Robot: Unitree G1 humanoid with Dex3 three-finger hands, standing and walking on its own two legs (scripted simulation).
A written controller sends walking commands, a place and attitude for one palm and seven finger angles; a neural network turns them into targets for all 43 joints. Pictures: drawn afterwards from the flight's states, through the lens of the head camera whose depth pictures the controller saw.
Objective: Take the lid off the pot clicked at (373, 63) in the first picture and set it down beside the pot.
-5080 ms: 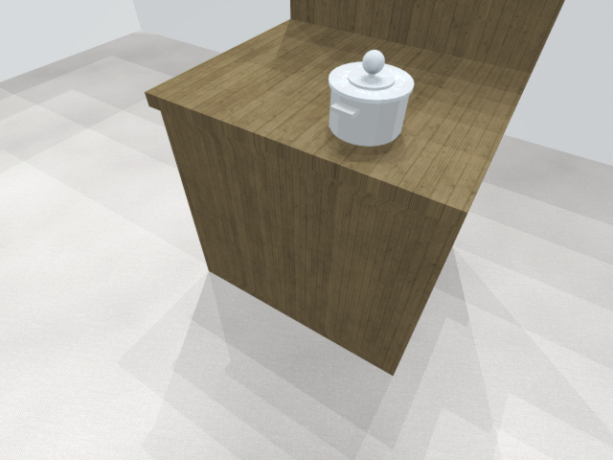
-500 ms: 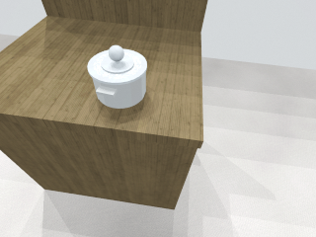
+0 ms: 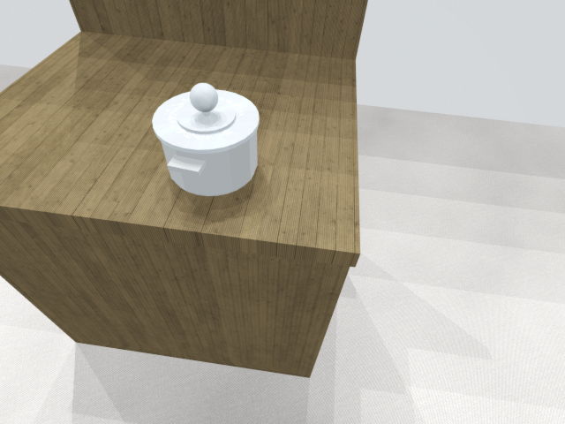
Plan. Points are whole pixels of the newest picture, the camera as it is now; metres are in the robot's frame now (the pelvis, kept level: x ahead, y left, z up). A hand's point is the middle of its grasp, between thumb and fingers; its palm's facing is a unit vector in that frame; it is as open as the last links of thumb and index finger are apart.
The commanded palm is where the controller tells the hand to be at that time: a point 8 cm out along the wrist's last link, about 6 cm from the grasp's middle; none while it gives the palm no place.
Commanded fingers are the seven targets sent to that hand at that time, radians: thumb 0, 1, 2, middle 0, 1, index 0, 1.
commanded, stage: shuffle to correct the standing spot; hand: left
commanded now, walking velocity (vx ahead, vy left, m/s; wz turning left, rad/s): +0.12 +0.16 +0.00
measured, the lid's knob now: (204, 97) +0.55 +0.18 +0.17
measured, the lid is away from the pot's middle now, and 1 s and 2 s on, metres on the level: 0.00 0.00 0.00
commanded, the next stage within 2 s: come to a stop and stand still in 0.50 s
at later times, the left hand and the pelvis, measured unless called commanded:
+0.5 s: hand out of the picture +0.12 +0.22 -0.16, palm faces +0.04 -0.97 -0.25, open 7.4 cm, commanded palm none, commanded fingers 0.00 0.90 0.90 -0.20 -0.30 -0.20 -0.30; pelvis +0.05 +0.04 +0.00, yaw -1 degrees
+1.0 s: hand out of the picture +0.10 +0.29 -0.16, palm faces +0.03 -0.97 -0.23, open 7.4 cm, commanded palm none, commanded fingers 0.00 0.90 0.90 -0.20 -0.30 -0.20 -0.30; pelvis +0.07 +0.10 +0.00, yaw +0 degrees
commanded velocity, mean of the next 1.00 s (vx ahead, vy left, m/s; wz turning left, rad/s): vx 0.03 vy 0.05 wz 0.00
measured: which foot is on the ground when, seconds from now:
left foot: down 0.00-0.38, up 0.40-0.66, down 0.68-1.00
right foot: down 0.00-0.12, up 0.14-0.36, down 0.38-0.68, up 0.70-0.86, down 0.88-1.00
